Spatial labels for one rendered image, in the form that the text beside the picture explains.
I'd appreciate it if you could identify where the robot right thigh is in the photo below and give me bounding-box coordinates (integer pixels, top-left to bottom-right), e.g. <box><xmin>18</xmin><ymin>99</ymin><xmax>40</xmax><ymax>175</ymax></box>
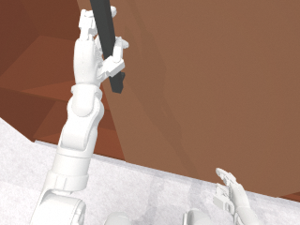
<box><xmin>182</xmin><ymin>210</ymin><xmax>214</xmax><ymax>225</ymax></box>

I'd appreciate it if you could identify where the robot left thigh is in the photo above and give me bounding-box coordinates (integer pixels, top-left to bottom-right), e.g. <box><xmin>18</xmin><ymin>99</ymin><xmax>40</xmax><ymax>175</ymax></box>
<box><xmin>103</xmin><ymin>211</ymin><xmax>131</xmax><ymax>225</ymax></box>

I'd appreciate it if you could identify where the left robot hand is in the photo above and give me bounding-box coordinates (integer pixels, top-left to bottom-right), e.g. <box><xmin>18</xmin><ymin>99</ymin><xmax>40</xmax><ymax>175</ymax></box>
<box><xmin>73</xmin><ymin>6</ymin><xmax>129</xmax><ymax>88</ymax></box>

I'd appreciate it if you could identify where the right robot hand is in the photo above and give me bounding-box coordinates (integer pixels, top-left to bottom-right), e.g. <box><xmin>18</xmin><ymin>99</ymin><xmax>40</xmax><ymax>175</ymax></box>
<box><xmin>214</xmin><ymin>168</ymin><xmax>250</xmax><ymax>217</ymax></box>

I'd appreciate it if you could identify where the handle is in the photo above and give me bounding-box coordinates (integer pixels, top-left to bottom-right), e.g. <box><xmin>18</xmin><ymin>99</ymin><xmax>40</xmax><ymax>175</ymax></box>
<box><xmin>90</xmin><ymin>0</ymin><xmax>126</xmax><ymax>94</ymax></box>

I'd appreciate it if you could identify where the left robot upper arm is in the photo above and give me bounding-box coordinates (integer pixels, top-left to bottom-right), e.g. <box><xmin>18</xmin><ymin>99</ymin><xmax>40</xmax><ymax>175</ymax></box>
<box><xmin>32</xmin><ymin>193</ymin><xmax>86</xmax><ymax>225</ymax></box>

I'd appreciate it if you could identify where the robot right forearm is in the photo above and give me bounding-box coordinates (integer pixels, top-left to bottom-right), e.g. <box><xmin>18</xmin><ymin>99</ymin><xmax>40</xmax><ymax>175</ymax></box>
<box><xmin>233</xmin><ymin>207</ymin><xmax>263</xmax><ymax>225</ymax></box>

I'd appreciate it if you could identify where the robot thigh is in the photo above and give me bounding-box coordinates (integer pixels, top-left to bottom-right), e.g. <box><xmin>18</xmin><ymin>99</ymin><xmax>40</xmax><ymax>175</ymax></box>
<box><xmin>182</xmin><ymin>210</ymin><xmax>214</xmax><ymax>225</ymax></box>
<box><xmin>103</xmin><ymin>211</ymin><xmax>131</xmax><ymax>225</ymax></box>

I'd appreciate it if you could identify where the robot left forearm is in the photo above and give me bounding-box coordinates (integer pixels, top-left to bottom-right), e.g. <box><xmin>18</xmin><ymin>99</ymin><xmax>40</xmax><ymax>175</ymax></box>
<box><xmin>29</xmin><ymin>83</ymin><xmax>104</xmax><ymax>225</ymax></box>

